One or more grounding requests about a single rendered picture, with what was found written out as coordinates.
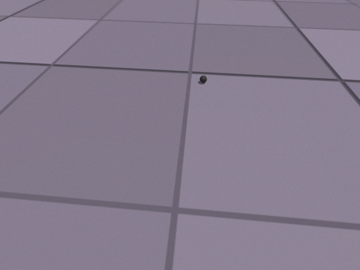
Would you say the ball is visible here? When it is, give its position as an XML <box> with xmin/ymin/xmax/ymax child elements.
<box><xmin>200</xmin><ymin>75</ymin><xmax>207</xmax><ymax>83</ymax></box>

